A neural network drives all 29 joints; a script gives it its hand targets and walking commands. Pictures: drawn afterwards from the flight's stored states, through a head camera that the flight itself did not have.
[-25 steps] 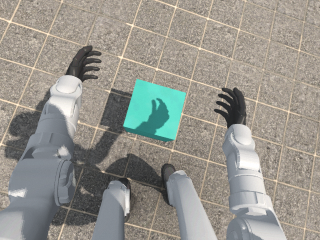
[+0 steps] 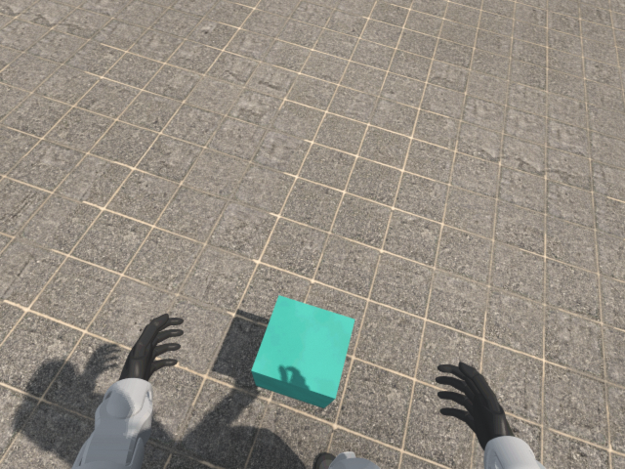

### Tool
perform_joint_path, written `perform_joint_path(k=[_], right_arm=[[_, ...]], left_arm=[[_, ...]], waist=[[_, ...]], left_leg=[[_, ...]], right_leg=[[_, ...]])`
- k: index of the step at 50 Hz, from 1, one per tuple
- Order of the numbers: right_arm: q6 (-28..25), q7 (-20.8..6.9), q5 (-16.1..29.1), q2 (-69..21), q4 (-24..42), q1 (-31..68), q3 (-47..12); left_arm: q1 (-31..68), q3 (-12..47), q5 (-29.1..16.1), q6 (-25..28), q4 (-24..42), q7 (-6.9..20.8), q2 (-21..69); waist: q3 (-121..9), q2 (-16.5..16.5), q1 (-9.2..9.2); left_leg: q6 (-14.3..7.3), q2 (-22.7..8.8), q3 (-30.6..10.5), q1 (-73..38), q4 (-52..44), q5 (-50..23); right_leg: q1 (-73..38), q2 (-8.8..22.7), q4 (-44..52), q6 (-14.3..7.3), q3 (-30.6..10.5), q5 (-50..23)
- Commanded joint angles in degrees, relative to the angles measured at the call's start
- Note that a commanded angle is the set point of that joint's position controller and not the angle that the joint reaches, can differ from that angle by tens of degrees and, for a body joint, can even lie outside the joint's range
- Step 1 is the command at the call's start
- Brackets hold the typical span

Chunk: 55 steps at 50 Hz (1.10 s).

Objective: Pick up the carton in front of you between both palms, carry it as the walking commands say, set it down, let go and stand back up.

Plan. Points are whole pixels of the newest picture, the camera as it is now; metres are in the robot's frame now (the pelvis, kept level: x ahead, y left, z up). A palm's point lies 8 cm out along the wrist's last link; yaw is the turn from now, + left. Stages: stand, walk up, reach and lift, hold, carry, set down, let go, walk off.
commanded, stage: let go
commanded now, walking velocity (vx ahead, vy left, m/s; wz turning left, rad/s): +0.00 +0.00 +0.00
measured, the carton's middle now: (302, 354) +0.39 -0.04 -0.63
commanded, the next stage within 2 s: stand in 0.70 s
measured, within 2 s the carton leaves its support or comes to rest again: neither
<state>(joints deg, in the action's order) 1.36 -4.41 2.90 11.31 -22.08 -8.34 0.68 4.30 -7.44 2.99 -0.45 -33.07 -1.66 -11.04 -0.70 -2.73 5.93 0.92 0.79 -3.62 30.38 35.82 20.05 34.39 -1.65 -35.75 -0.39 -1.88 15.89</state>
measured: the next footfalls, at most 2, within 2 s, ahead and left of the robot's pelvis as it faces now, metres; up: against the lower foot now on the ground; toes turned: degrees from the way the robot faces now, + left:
none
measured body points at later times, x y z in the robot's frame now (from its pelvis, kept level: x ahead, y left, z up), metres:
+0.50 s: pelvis +0.01 +0.02 +0.02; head +0.02 +0.02 +0.47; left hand +0.18 +0.26 -0.06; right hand +0.19 -0.21 -0.05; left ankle -0.04 +0.13 -0.72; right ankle +0.01 -0.11 -0.72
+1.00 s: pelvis +0.03 +0.00 +0.00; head +0.03 -0.03 +0.45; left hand +0.14 +0.25 -0.10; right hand +0.09 -0.29 -0.11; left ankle -0.04 +0.13 -0.72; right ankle +0.01 -0.11 -0.72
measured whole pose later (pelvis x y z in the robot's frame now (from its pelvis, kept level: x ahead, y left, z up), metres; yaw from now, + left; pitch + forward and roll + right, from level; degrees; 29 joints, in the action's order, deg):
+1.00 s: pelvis +0.03 +0.00 +0.00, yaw -6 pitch +4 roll +0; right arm -2.1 2.0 -2.5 17.7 -37.9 -19.4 2.2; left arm -21.7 -2.1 1.4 2.9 -39.8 0.0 -13.9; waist -3.7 3.7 0.8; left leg 1.8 -3.3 2.9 12.9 34.3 24.8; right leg 20.0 -4.7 -36.1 -1.2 -5.8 19.3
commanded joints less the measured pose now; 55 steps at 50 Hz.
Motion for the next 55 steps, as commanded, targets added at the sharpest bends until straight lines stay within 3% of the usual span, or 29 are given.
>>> perform_joint_path(k=[1,10,20,21,22,27,35,36,37,38,40,42,44,49,55], right_arm=[[-1.2,0.4,0.5,4.9,5.5,-2.0,0.9],[-0.7,1.0,-1.0,6.5,2.5,-5.4,2.4],[3.5,0.8,-3.5,6.7,1.7,-4.3,3.9],[6.4,2.1,-4.9,8.1,4.9,-1.4,3.7],[7.2,2.5,-4.3,8.3,4.5,-2.8,3.4],[9.3,3.2,-3.7,7.8,5.0,-1.7,2.6],[12.0,3.4,-3.7,6.8,7.2,-0.7,2.2],[3.6,5.1,-6.0,12.3,-2.2,-4.4,2.8],[0.4,6.0,-6.7,11.0,-3.3,-8.0,3.0],[-1.3,6.3,-7.0,11.7,-4.7,-8.0,3.1],[-3.3,6.7,-6.5,11.7,-6.2,-6.1,3.2],[-4.4,6.5,-6.1,11.3,-7.3,-5.9,3.0],[-4.8,6.3,-5.8,10.9,-8.6,-7.3,2.8],[-4.6,6.7,-5.2,11.7,-12.0,-11.1,2.7],[-3.4,7.4,-4.2,11.6,-13.8,-13.9,2.0]], left_arm=[[-2.8,-0.5,-0.3,1.5,5.5,0.7,-5.0],[-14.0,2.4,-2.0,0.6,9.4,3.2,-4.9],[-14.5,4.4,-3.3,-3.6,13.8,5.6,-5.2],[-15.8,4.8,-4.6,-2.1,10.8,4.6,-5.5],[-15.9,4.7,-4.6,-2.1,11.2,4.1,-5.9],[-14.7,4.7,-3.8,-3.1,11.9,3.4,-5.8],[-14.6,3.9,-2.5,-5.6,11.4,3.9,-6.4],[-24.6,3.1,-0.5,-2.2,2.3,1.3,-10.6],[-23.7,2.6,-0.1,-0.4,2.1,0.5,-13.4],[-21.7,2.5,-0.2,1.2,2.6,0.6,-12.2],[-20.7,3.5,-0.8,3.4,1.6,1.4,-8.8],[-20.4,3.8,-1.2,4.5,0.6,2.2,-8.0],[-21.0,3.7,-1.5,4.7,-0.3,2.2,-8.4],[-25.5,3.8,-1.8,4.4,-2.9,1.4,-9.4],[-27.7,4.1,-2.1,3.6,-4.7,0.6,-9.7]], waist=[[-16.6,2.6,-2.90],[-10.6,4.8,-5.49],[0.8,3.1,-4.90],[-1.6,1.0,-4.82],[-1.4,3.0,-4.72],[1.4,5.1,-5.15],[3.9,4.0,-6.60],[4.3,12.7,-7.33],[7.9,11.2,-4.70],[8.4,10.6,-4.86],[3.3,6.0,-5.37],[-1.5,0.3,-4.84],[-2.7,-1.7,-4.12],[-4.4,-0.2,-4.30],[-4.4,3.1,-4.72]], left_leg=[[-1.1,3.1,2.9,-4.0,-7.2,-16.9],[0.8,1.6,1.8,-18.4,-12.4,-28.4],[0.7,0.6,2.0,-19.7,-16.4,-19.5],[0.5,0.4,1.4,-20.9,-14.5,-23.8],[0.8,0.2,1.4,-21.4,-13.6,-24.9],[0.7,0.3,1.6,-19.6,-14.3,-20.5],[-0.3,1.4,3.0,-18.2,-15.1,-11.9],[0.7,-4.4,2.9,-19.5,-13.3,14.5],[0.2,-6.3,-0.8,-17.0,-15.5,20.2],[-0.6,-7.5,-2.1,-14.4,-16.0,21.2],[-1.1,-7.7,-1.6,-15.6,-14.0,15.6],[-0.8,-6.6,0.3,-19.3,-10.7,9.9],[-0.4,-5.9,1.9,-20.3,-7.2,6.2],[0.2,-6.0,3.1,-19.6,-4.5,-1.0],[0.3,-6.2,5.3,-20.3,-1.6,-13.0]], right_leg=[[-28.2,0.0,3.3,3.0,-1.2,-31.8],[-30.5,-1.6,9.7,2.0,0.3,-29.2],[-32.3,-1.9,12.7,1.6,1.8,-16.8],[-30.4,-3.4,10.8,2.5,2.4,-15.2],[-29.9,-3.1,10.4,2.0,2.3,-14.2],[-29.4,-2.9,10.6,1.4,2.1,-11.1],[-31.7,-2.4,11.7,1.5,1.8,-7.3],[-14.9,4.3,13.9,3.8,-5.1,5.4],[-11.5,3.1,13.5,3.7,-4.5,9.4],[-10.3,2.3,11.6,3.5,-3.7,7.2],[-12.4,1.8,9.2,2.4,-3.4,0.3],[-11.7,2.0,10.1,1.6,-6.0,-2.8],[-11.2,2.7,10.0,0.6,-8.6,-6.2],[-13.3,2.3,4.1,-1.3,-9.4,-21.2],[-13.1,1.7,0.2,-2.4,-9.4,-26.5]])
